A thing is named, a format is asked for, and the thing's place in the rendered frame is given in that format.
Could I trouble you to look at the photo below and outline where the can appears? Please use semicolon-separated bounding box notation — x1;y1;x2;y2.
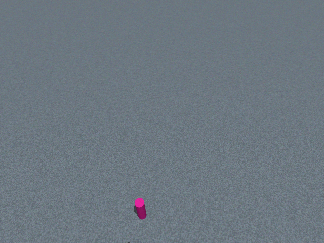
135;198;146;220

